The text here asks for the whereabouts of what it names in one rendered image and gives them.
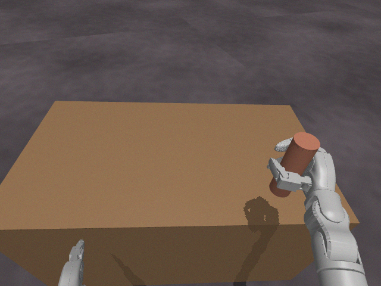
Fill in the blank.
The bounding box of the right robot hand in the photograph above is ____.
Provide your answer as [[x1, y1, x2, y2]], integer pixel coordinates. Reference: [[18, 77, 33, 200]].
[[267, 138, 336, 198]]

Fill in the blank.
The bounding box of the right robot arm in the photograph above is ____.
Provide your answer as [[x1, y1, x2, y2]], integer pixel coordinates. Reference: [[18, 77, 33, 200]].
[[304, 189, 368, 286]]

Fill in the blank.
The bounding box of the can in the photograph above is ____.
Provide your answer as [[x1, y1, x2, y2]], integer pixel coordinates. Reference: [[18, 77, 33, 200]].
[[269, 132, 320, 198]]

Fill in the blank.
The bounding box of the left robot hand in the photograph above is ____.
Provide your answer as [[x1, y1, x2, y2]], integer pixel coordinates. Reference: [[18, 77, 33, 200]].
[[58, 240, 86, 286]]

